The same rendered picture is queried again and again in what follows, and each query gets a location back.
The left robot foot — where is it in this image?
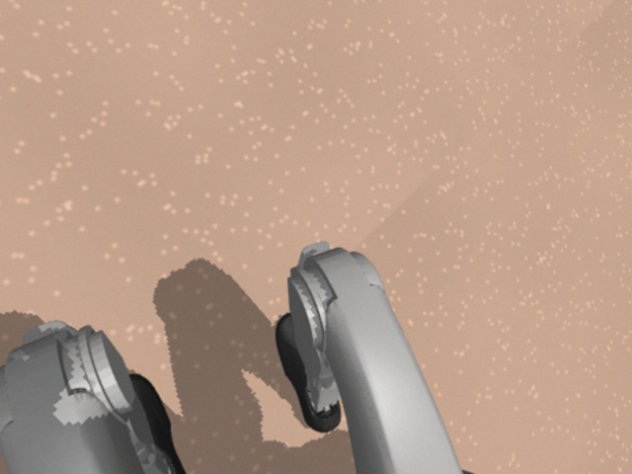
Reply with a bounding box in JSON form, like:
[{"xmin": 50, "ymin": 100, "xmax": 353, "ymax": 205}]
[{"xmin": 129, "ymin": 374, "xmax": 186, "ymax": 474}]

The right robot foot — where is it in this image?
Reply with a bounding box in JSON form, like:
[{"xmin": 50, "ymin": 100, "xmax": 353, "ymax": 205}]
[{"xmin": 276, "ymin": 313, "xmax": 341, "ymax": 433}]

